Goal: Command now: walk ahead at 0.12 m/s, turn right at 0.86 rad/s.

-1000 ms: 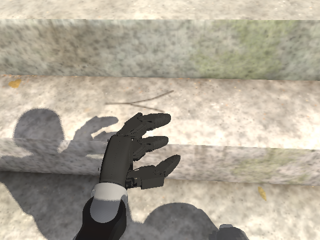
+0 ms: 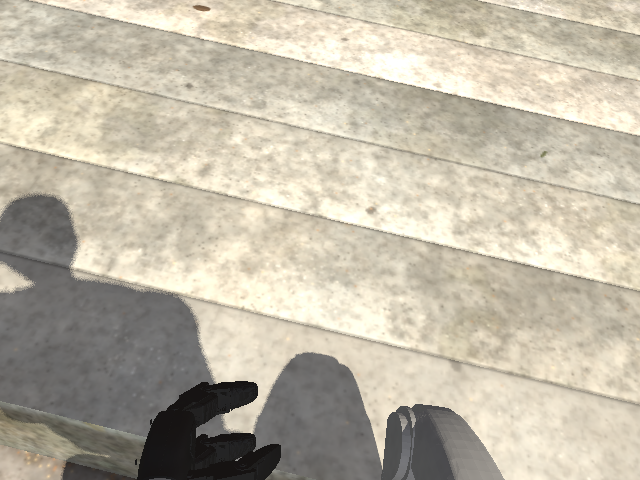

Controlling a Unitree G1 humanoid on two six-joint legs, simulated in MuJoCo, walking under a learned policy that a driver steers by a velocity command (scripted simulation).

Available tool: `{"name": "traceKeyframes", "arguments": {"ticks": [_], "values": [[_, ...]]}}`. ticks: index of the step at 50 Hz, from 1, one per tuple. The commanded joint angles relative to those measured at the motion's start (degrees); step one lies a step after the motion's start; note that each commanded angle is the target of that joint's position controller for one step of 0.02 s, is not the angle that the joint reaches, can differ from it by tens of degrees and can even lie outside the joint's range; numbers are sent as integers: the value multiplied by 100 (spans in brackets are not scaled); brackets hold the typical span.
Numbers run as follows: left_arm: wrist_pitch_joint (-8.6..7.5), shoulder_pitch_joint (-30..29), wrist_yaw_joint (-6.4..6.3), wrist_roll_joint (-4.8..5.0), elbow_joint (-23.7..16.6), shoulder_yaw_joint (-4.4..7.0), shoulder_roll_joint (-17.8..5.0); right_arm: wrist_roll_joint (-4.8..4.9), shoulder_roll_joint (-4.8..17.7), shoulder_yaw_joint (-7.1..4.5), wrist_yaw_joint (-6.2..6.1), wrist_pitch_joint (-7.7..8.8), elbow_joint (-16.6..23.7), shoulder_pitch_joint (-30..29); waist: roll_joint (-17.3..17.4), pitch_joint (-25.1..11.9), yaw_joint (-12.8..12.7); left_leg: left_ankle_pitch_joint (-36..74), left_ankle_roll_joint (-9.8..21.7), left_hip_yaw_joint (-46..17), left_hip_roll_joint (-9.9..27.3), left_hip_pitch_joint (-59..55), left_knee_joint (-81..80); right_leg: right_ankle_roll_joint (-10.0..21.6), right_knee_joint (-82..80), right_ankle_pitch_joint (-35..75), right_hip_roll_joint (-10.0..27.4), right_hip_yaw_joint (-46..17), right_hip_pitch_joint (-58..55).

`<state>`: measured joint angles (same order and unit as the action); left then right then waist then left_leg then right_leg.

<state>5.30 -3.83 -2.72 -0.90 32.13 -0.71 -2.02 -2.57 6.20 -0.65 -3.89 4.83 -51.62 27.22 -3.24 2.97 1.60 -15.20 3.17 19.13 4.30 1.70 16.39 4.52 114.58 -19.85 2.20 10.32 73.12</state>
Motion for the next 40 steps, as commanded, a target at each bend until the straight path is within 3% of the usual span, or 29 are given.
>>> {"name": "traceKeyframes", "arguments": {"ticks": [1, 2, 3, 4, 5, 6, 7, 8, 9, 10, 11, 12, 14, 18, 21, 22, 23, 24, 25, 26, 27, 28, 29, 30, 31, 33, 35, 38, 40], "values": [[19, -756, 74, -38, -556, 24, -32, 50, 1307, -318, -305, -194, 552, 365, 1281, -646, -122, 6292, 268, -139, 1323, -1503, 68, 202, -1045, -1108, 300, -13, -175], [-1, -237, 90, 29, -229, 68, -152, 184, 1369, -317, -280, -253, 782, -153, 960, -827, -303, 7766, 211, 326, 1195, -1022, 367, 283, -1698, -1527, -15, 563, -1358], [-6, 39, 47, 126, -145, 113, -360, 268, 1651, -380, -218, -266, 965, -416, 1077, -967, -388, 9251, 238, 357, 1231, -478, 612, 342, -2722, -2090, -353, 862, -2605], [13, 570, -44, 46, -36, 191, -596, 362, 1825, -393, -101, -220, 1075, -507, 1609, -1342, -479, 10708, 426, 183, 1482, -439, 1164, 434, -2999, -2347, -611, 848, -3473], [-30, 1236, -110, 107, 51, 297, -922, 476, 2073, -465, 49, -207, 1065, -546, 1954, -1775, -599, 10988, 605, 13, 1568, -432, 2050, 602, -3696, -2770, -868, 451, -4378], [-106, 1658, -96, 124, 81, 382, -1084, 505, 2144, -498, 212, -236, 1085, -552, 1706, -2020, -758, 9888, 624, -181, 1541, -6, 3388, 722, -4725, -2802, -1129, -269, -5209], [-32, 1851, -142, 111, 135, 638, -1536, 358, 1876, -490, 349, -305, 1585, -1318, 808, -1497, -1098, 5843, 112, -492, 781, 2325, 5074, 1354, -6232, -2825, -534, -2566, -5682], [20, 1125, -120, 150, -300, 818, -1955, 260, 1416, -405, 535, -270, 2182, -2026, -596, -1526, -1057, 347, -368, -1305, -631, 3935, 8254, 2193, -8065, -2829, 149, -5867, -5478], [-43, 746, 11, -44, -428, 699, -1856, -48, 808, -207, 610, -165, 2550, -2649, 172, -1279, -818, 422, -484, -2642, -636, 4572, 9810, 1972, -8680, -2260, 168, -6406, -4871], [-135, 576, -7, -84, -315, 629, -1691, -7, 509, -108, 581, -125, 2764, -2357, 34, -932, -333, 825, -538, -2672, -635, 4888, 10420, 1821, -8260, -840, 229, -6023, -4506], [-204, 556, -191, -363, -234, 557, -1588, -146, 404, 11, 484, -190, 2744, -2067, 425, -417, -4, 643, -539, -2649, -538, 5019, 10510, 1363, -7409, -670, 118, -4429, -4037], [-289, 447, -237, -380, -79, 490, -1376, -193, 311, 86, 425, -189, 2694, -1946, 524, -191, 187, 822, -445, -2614, -670, 5179, 10877, 1190, -7239, -304, -162, -3918, -3752], [-480, 918, -91, -373, 252, 370, -1240, -198, 392, 121, 344, -325, 2589, -1591, 500, -304, 355, 957, -454, -2418, -757, 5480, 11106, 1007, -7133, -265, -189, -3386, -4045], [-779, 1107, -77, -314, 403, 404, -1471, -32, 716, 91, 361, -527, 2585, -2183, 212, -402, 204, 667, -572, -2277, -493, 5234, 9828, 1085, -7434, -890, -162, -3225, -3814], [-765, 107, -157, -352, 102, 464, -1669, 185, 709, 186, 402, -654, 2530, -1764, 322, -525, 810, -642, -484, -1359, -456, 2950, 6188, 894, -7648, -411, -406, -2362, -2695], [-744, 77, -181, -349, 22, 473, -1651, 309, 872, 107, 382, -684, 2283, -1236, 307, -671, 940, -1195, -401, -710, -581, 1476, 4709, 812, -7621, -232, -424, -2065, -2173], [-764, 228, -151, -420, 103, 511, -1656, 361, 919, 30, 382, -622, 2128, -729, -21, -1037, 1050, -1328, -137, -699, -650, 465, 3897, 897, -7082, 280, -421, -2219, -2133], [-865, -157, -100, -498, 14, 489, -1525, 399, 912, -104, 283, -570, 1674, 566, -189, -1536, 1655, -659, 189, -841, -667, -530, 2952, 784, -5843, 1080, -472, -2213, -2384], [-939, -149, 9, -492, 92, 380, -1029, 271, 758, -110, 253, -408, 1252, 1033, 574, -1310, 1781, -538, 591, -1865, -493, -664, 1705, 677, -3554, -268, -1108, -1971, -2244], [-1108, -363, 97, -319, -103, 121, -191, 90, 350, -41, 383, -191, 1067, 903, 564, -818, 1378, -209, 319, -3318, -106, -602, 2281, 318, -927, 103, -1467, -2282, -1156], [-1119, 1342, 235, -163, -352, 81, 1, -208, 732, -75, 296, -84, 1429, -469, 1473, -1463, -421, -2052, 620, -7074, 1349, -660, -283, 119, -139, 622, -1187, -2513, -574], [-1116, 1382, 353, -260, -414, 210, -857, 1, 1085, -269, 232, 69, 1761, -1281, 816, -1189, -662, -5721, 900, -8543, 2163, 416, -1336, -1, -151, 1142, -609, -2293, -623], [-1027, 501, 422, -364, -642, 249, -1122, 229, 990, -256, 261, 216, 1591, -1744, 313, -168, -651, -5390, 988, -7785, 2090, 1505, -1329, -76, 267, 1382, -317, -2099, -377], [-953, 97, 410, -363, -625, 246, -1205, 214, 770, -196, 290, 326, 1334, -1437, -194, 146, -367, -4719, 914, -6849, 1841, 1833, -935, -49, 412, 1309, -277, -2093, -232], [-897, -373, 419, -310, -751, 206, -1083, 142, 768, -225, 281, 430, 941, -880, -417, 377, -70, -3927, 857, -5857, 1625, 1798, -669, 61, 406, 1241, -214, -2268, 97], [-772, -797, 454, -195, -838, 75, -601, 67, 686, -250, 237, 439, 241, 107, -341, 667, 170, -2913, 679, -4640, 1360, 1198, -587, 242, 323, 1098, -270, -2283, 795], [-743, -799, 347, -129, -750, 7, -171, 38, 729, -298, 332, 450, -194, 783, 173, 411, 289, -2512, 862, -4139, 1350, 181, -665, 503, 1717, 338, -462, -2056, 1622], [-725, -1179, 253, -48, -922, 24, -196, 124, 708, -231, 410, 547, -428, 831, 292, 633, 162, -2392, 777, -3326, 1303, -40, -1052, 661, 2009, -425, -309, -1794, 2135], [-674, -1776, 312, 26, -1184, -87, -18, 147, 672, -201, 415, 573, -646, 891, 396, 799, 133, -2065, 651, -2802, 1237, 67, -1419, 697, 1996, -770, -35, -1242, 2327]]}}
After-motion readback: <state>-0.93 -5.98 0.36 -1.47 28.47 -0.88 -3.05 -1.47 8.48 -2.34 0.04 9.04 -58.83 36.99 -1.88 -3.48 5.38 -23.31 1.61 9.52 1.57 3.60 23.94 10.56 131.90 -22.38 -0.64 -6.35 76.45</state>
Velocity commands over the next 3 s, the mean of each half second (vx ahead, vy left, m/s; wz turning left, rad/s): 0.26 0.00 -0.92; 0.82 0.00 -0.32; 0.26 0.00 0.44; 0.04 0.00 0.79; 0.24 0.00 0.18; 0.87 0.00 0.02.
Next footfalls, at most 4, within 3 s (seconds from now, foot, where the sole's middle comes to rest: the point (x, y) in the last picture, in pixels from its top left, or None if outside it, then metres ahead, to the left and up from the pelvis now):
0.12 right None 0.12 -0.07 -0.58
0.50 left None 0.25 0.08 -0.58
0.96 right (537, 424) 0.43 -0.36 -0.38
1.48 left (483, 282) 0.69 -0.33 -0.38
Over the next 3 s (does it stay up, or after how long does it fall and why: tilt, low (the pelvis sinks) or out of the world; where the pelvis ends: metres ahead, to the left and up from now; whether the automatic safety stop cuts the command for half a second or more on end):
stays up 0.97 -0.48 0.40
